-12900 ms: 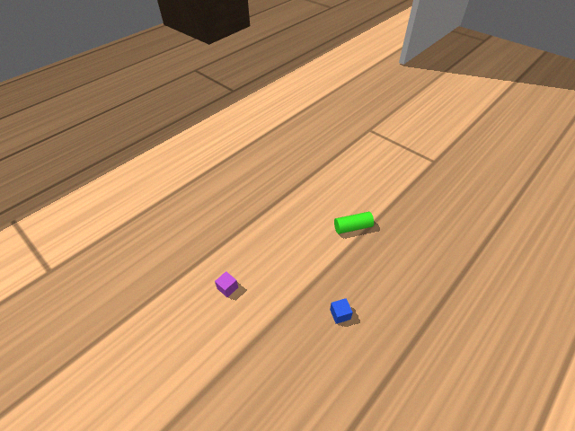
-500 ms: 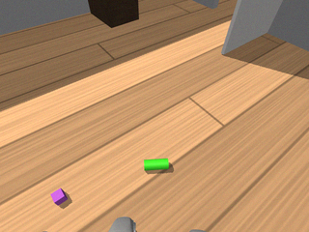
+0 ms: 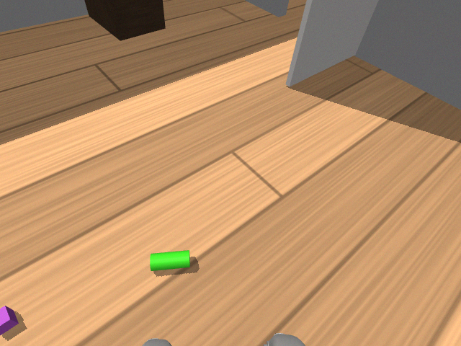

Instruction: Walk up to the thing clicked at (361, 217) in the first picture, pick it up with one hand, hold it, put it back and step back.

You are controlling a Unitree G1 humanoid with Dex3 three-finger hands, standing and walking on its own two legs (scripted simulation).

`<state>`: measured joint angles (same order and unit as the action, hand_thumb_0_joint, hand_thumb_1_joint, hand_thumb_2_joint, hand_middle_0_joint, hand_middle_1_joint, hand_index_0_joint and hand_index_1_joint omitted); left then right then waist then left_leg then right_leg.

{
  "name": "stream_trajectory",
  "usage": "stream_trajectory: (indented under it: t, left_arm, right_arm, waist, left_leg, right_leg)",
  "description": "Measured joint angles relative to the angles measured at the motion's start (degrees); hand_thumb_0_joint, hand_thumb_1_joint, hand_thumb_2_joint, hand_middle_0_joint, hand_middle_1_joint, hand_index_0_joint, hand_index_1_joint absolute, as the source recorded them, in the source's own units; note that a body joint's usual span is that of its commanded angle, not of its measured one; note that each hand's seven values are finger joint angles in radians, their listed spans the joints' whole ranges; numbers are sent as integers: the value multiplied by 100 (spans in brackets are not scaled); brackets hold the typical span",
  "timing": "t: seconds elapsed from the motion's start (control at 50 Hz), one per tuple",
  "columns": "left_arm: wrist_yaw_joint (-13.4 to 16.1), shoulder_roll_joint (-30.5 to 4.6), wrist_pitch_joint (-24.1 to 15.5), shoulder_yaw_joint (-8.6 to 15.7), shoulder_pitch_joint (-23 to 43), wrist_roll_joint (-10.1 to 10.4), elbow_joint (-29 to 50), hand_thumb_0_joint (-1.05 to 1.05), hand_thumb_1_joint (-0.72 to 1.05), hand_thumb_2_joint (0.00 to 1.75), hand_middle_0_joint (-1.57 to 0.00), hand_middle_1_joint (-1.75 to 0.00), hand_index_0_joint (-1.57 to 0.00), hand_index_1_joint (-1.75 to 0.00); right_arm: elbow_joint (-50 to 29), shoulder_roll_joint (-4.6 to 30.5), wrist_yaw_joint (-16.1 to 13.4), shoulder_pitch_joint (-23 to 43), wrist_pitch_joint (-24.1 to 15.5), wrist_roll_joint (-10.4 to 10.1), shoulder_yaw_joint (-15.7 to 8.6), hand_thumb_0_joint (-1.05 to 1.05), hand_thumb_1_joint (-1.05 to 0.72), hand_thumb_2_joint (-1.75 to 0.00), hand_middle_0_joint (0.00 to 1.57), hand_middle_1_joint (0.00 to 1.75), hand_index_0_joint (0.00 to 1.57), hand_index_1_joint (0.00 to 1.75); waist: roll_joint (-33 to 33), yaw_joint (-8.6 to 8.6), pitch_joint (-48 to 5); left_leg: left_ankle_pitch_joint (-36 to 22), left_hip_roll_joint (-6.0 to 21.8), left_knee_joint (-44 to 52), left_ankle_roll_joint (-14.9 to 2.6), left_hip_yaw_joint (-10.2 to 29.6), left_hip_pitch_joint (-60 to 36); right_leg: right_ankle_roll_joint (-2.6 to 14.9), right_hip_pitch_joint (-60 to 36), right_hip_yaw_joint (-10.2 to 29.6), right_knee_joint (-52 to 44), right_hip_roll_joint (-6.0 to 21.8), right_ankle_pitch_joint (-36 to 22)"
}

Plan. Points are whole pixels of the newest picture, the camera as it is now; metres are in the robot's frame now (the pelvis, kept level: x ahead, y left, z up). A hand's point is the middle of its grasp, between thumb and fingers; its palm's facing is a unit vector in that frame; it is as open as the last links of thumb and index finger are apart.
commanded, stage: walk up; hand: left
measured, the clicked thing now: (170, 260) +0.56 +0.21 -0.70
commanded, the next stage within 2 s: none
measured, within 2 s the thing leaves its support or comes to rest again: neither
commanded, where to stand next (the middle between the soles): +0.16 -0.13 m, yaw +5 degrees
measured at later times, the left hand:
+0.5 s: hand out of the picture +0.12 +0.11 -0.14, palm faces -0.03 -0.95 -0.30, open 7.4 cm
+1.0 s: hand out of the picture +0.15 +0.12 -0.11, palm faces +0.05 -0.85 -0.52, open 7.4 cm
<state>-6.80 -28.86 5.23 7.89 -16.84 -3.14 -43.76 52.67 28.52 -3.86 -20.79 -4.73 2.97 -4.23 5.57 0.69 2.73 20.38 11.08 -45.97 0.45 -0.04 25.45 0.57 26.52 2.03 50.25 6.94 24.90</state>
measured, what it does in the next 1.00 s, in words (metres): steps to the right: left foot, then right foot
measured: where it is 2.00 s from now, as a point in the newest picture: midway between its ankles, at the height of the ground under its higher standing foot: outside the picture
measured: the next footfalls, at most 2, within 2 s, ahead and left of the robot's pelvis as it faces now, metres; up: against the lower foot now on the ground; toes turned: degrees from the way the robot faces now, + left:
left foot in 0.34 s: +0.19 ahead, -0.03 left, +0.00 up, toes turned +8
right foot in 0.60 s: +0.18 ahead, -0.26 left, +0.00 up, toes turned +2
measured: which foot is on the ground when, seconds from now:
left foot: down 0.00-0.02, up 0.04-0.32, down 0.34-0.62, up 0.64-0.98, down 1.00-1.00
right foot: down 0.00-0.34, up 0.36-0.58, down 0.60-1.00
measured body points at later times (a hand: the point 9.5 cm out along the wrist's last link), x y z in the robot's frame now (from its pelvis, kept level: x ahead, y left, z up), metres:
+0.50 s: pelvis +0.09 -0.15 +0.02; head +0.11 -0.12 +0.47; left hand +0.12 +0.16 -0.11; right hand +0.17 -0.47 -0.07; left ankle +0.15 -0.04 -0.70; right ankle +0.10 -0.27 -0.65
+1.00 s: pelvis +0.13 -0.19 +0.01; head +0.18 -0.21 +0.46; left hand +0.15 +0.17 -0.07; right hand +0.25 -0.51 -0.12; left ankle +0.13 -0.03 -0.70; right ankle +0.16 -0.33 -0.70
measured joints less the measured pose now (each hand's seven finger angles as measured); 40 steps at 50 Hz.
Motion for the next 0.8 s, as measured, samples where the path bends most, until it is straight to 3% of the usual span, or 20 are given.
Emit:
stream_trajectory:
  t: [0.04, 0.06, 0.1, 0.14, 0.26, 0.32, 0.34, 0.36, 0.4, 0.46, 0.56, 0.6, 0.64, 0.7, 0.8]
  left_arm:
    - [56, 21, -113, 45, -36, -56, -2, 1, 90, 90, -20, -30, -20, -30]
    - [98, 56, -148, 23, -46, -73, -5, 1, 90, 90, -20, -30, -20, -30]
    - [169, 213, -168, -54, -68, -34, -59, 1, 90, 90, -20, -30, -20, -30]
    - [208, 359, -216, -137, -149, -14, -112, 1, 90, 90, -20, -30, -20, -30]
    - [270, 421, -306, -279, -387, -22, -140, 1, 90, 90, -20, -30, -20, -30]
    - [329, 390, -297, -382, -438, 82, -190, 1, 90, 90, -20, -30, -20, -31]
    - [354, 395, -300, -423, -441, 135, -225, 1, 90, 90, -20, -30, -20, -31]
    - [380, 422, -296, -449, -387, 174, -285, 1, 90, 90, -20, -30, -20, -30]
    - [405, 519, -261, -513, -298, 173, -377, 1, 90, 90, -20, -30, -20, -30]
    - [383, 546, -276, -563, -188, 164, -453, 1, 90, 90, -20, -30, -20, -30]
    - [402, 532, -551, -520, -44, 256, -554, 1, 90, 90, -20, -30, -20, -30]
    - [481, 498, -679, -501, -18, 272, -607, 1, 90, 90, -20, -30, -20, -31]
    - [611, 499, -778, -466, 53, 226, -687, 1, 90, 90, -20, -30, -20, -31]
    - [735, 522, -811, -523, 147, 188, -746, 1, 90, 90, -20, -30, -20, -31]
    - [846, 533, -888, -552, 201, 176, -740, 1, 90, 90, -21, -30, -20, -31]
  right_arm:
    - [135, 127, -56, 47, 146, 15, -65, 1, -90, -90, 21, 30, 21, 30]
    - [223, 129, -109, 74, 238, -28, -99, 1, -90, -90, 21, 30, 21, 30]
    - [382, 107, -164, 165, 319, -129, -122, 1, -90, -90, 20, 30, 21, 30]
    - [448, 66, -136, 249, 257, -195, -74, 1, -90, -90, 20, 30, 21, 30]
    - [274, -326, 56, 336, 4, -223, 139, 1, -90, -90, 20, 30, 21, 30]
    - [108, -510, 122, 343, -73, -212, 215, 1, -90, -90, 20, 30, 21, 30]
    - [45, -542, 125, 355, -101, -183, 224, 1, -90, -90, 20, 30, 21, 30]
    - [-22, -587, 124, 399, -106, -146, 220, 1, -90, -90, 20, 30, 21, 30]
    - [-160, -623, 161, 480, -70, -190, 232, 1, -90, -90, 21, 30, 21, 30]
    - [-249, -693, 196, 529, -16, -220, 248, 1, -90, -90, 21, 30, 21, 30]
    - [-240, -575, 364, 520, 152, -114, 267, 1, -90, -90, 21, 30, 21, 30]
    - [-231, -487, 423, 520, 301, -96, 251, 1, -90, -90, 21, 30, 21, 30]
    - [-184, -421, 428, 567, 479, -103, 201, 1, -90, -90, 20, 30, 21, 30]
    - [-74, -392, 424, 692, 710, -106, 127, 1, -90, -90, 20, 30, 21, 30]
    - [-51, -276, 495, 838, 762, -107, -1, 1, -91, -90, 20, 30, 21, 30]
  waist:
    - [-205, -71, -18]
    - [-248, -107, -27]
    - [-362, -196, -18]
    - [-454, -292, -9]
    - [-338, -499, 117]
    - [-217, -499, 164]
    - [-181, -444, 173]
    - [-114, -377, 231]
    - [-105, -254, 289]
    - [-78, -121, 285]
    - [-260, 30, 182]
    - [-399, 66, 129]
    - [-609, 49, 143]
    - [-739, -21, 156]
    - [-918, -90, 285]
  left_leg:
    - [825, 96, -709, -145, 395, 259]
    - [1078, -70, -1229, -171, 554, 446]
    - [995, -436, -1984, -212, 596, 713]
    - [776, -649, -2183, -227, 295, 854]
    - [544, -998, -758, -284, -594, 583]
    - [-317, -1176, 454, -352, -705, 26]
    - [-723, -1225, 740, -476, -686, -119]
    - [-759, -1265, 680, -528, -687, -126]
    - [-575, -1218, 530, -573, -671, -156]
    - [-536, -1083, 710, -488, -637, -384]
    - [-482, -811, 795, -265, -455, -526]
    - [-272, -688, 466, -216, -332, -401]
    - [158, -582, -53, -272, -101, -205]
    - [732, -855, -898, -239, 239, 125]
    - [508, -915, -1539, -142, 309, 403]
  right_leg:
    - [-235, -23, -202, 120, -231, -101]
    - [-243, -14, -294, 250, -273, -6]
    - [-163, -193, -461, 120, -361, 18]
    - [-54, -428, -566, -212, -469, -81]
    - [273, -1001, -783, -966, -719, -231]
    - [350, -1091, -856, -895, -803, -62]
    - [347, -1036, -878, -695, -800, 48]
    - [254, -925, -785, -347, -788, 134]
    - [79, -563, -500, 632, -879, 581]
    - [47, -129, -206, 1293, -783, 392]
    - [-23, -174, -114, -31, -350, -174]
    - [-65, -464, -122, -816, -351, -550]
    - [-204, -492, -233, -785, -492, -686]
    - [-116, -431, -301, -597, -499, -510]
    - [-69, -523, -366, -744, -405, -518]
